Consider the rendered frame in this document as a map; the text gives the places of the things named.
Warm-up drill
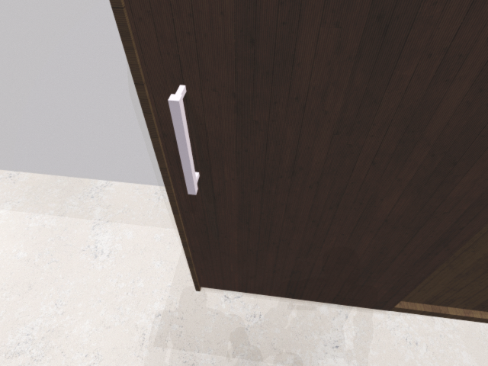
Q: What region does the wardrobe door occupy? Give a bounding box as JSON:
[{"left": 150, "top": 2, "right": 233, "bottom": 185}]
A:
[
  {"left": 124, "top": 0, "right": 488, "bottom": 311},
  {"left": 401, "top": 224, "right": 488, "bottom": 312}
]

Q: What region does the handle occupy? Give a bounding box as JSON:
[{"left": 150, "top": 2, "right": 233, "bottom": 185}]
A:
[{"left": 168, "top": 85, "right": 200, "bottom": 195}]

